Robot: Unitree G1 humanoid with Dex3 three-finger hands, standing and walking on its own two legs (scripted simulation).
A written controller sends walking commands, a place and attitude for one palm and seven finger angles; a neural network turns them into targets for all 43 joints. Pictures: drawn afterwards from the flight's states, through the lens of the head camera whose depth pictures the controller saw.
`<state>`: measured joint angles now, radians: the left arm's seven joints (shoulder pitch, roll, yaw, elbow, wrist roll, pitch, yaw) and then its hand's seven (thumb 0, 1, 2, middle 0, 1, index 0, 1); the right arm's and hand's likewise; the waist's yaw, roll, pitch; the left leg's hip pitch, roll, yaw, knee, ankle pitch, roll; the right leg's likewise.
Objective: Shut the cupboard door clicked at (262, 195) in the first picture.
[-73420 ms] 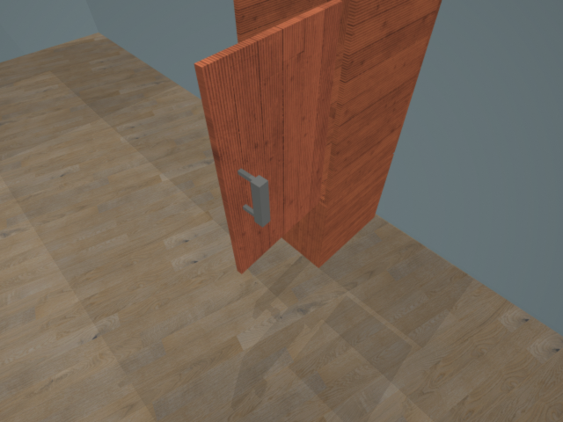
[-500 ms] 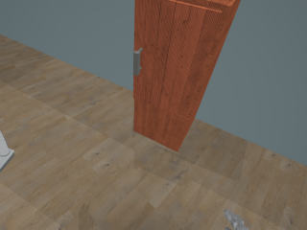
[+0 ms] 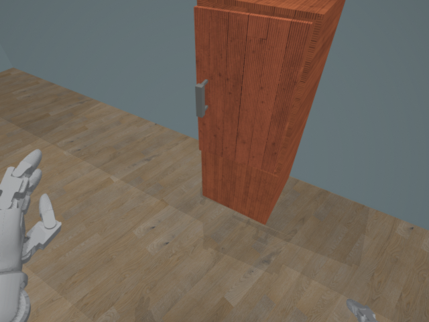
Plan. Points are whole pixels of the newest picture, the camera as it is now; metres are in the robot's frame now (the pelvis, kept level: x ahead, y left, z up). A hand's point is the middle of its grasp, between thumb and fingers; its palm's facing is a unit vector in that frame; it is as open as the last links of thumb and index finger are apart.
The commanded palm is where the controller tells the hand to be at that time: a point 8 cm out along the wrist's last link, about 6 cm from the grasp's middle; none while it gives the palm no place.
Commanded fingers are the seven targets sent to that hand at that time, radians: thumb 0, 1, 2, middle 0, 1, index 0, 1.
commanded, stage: let the arm hang, fingers relaxed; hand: left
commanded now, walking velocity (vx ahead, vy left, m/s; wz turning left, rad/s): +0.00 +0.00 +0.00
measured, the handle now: (203, 98) +0.88 +0.10 -0.03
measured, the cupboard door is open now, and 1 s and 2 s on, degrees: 6 6 6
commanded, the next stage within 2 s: look to check the result in 1.06 s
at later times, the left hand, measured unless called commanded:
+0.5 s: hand out of the picture -0.02 +0.22 -0.16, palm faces +0.03 -0.97 -0.22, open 7.2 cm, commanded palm none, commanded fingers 0.00 0.90 0.90 -0.20 -0.30 -0.20 -0.30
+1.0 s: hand out of the picture -0.05 +0.22 -0.16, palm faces +0.00 -0.99 -0.16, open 7.4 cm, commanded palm none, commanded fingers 0.00 0.90 0.90 -0.20 -0.30 -0.20 -0.30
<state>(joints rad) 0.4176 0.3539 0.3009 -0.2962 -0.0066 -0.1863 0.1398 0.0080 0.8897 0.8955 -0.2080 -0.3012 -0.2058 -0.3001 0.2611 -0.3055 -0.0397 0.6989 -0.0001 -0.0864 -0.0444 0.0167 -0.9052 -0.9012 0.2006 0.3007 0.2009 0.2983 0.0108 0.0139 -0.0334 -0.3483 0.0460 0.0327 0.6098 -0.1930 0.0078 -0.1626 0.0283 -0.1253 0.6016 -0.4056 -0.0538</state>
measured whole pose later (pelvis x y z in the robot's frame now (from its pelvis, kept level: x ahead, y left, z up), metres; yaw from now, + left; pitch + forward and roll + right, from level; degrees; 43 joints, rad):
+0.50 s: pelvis -0.01 +0.03 +0.01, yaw -1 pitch -2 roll -1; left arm 0.34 0.19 0.02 1.04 0.01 0.03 0.03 -0.01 0.94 0.89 -0.20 -0.30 -0.20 -0.30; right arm 0.26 -0.18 0.00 1.01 -0.01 0.03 -0.04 0.01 -0.92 -0.90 0.20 0.30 0.20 0.30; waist 0.00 0.01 0.06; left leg -0.25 0.02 0.02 0.49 -0.22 0.01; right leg -0.10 0.02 -0.06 0.43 -0.30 -0.02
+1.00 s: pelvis -0.03 +0.05 +0.02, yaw -2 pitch -2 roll +0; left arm 0.34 0.13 0.01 1.13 0.02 0.01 0.03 0.00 0.91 0.89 -0.20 -0.30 -0.20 -0.30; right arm 0.34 -0.14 -0.01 1.12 -0.01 0.02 -0.03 0.01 -0.91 -0.90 0.20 0.30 0.20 0.30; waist -0.01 0.00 0.02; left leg -0.23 -0.03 0.07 0.39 -0.14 0.06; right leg -0.13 -0.03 -0.03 0.41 -0.24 0.02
